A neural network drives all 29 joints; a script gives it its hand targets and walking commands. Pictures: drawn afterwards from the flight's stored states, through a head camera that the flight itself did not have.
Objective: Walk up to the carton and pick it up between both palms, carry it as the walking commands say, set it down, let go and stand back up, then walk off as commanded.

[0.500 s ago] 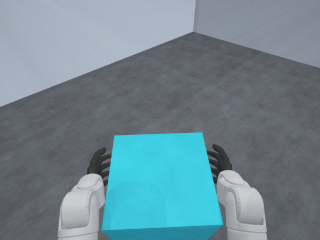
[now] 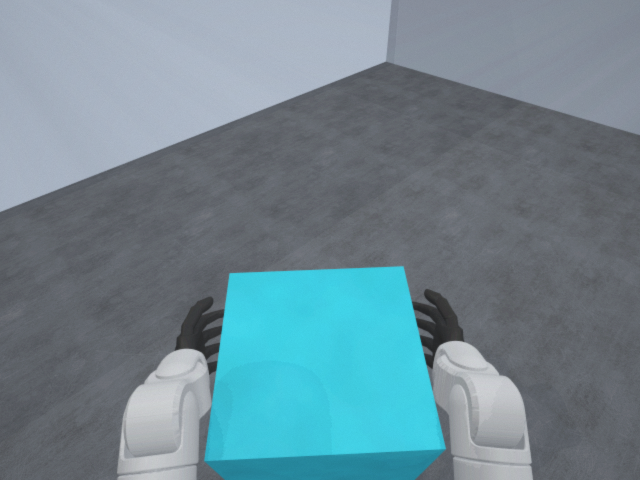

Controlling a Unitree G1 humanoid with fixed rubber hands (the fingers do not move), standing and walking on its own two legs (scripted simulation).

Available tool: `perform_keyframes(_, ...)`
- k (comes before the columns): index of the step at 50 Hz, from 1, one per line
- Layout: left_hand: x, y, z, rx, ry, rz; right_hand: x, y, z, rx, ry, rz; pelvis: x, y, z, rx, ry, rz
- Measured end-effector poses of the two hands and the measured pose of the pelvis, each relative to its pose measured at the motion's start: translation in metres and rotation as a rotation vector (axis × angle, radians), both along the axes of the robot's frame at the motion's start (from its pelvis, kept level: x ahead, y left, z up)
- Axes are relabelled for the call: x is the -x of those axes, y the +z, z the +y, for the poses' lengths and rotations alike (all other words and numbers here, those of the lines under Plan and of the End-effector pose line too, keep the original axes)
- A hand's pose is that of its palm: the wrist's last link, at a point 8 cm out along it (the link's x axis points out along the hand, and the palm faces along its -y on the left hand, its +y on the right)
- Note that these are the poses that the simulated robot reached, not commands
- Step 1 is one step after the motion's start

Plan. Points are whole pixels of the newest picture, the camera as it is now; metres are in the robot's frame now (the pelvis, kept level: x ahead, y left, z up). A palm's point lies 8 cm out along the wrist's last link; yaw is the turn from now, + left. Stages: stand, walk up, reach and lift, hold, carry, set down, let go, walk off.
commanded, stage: carry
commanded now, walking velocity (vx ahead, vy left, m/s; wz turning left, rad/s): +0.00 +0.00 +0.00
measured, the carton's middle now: (321, 390) +0.25 -0.01 +0.01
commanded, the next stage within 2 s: hold in 0.58 s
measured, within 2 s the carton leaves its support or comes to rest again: neither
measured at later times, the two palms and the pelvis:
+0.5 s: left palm (192, 362) +0.26 +0.15 +0.07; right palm (444, 353) +0.26 -0.15 +0.07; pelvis +0.00 +0.00 +0.00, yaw +0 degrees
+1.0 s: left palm (201, 431) +0.20 +0.14 +0.02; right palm (458, 420) +0.20 -0.16 +0.02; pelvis -0.05 -0.01 +0.01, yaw +0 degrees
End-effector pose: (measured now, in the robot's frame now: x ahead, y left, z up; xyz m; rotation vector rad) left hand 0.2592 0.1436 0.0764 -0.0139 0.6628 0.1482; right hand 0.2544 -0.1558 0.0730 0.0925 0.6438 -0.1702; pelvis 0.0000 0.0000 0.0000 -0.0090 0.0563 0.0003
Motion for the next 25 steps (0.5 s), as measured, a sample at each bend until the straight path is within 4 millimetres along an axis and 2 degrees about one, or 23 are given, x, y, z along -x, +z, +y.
perform_keyframes(25, 0.0000, -0.0038, 0.0015, 0.000, 0.000, -0.003, -0.0007, -0.0030, 0.0015, 0.006, 0.005, -0.006, 0.0013, 0.0005, 0.0009, 0.001, 0.000, 0.000)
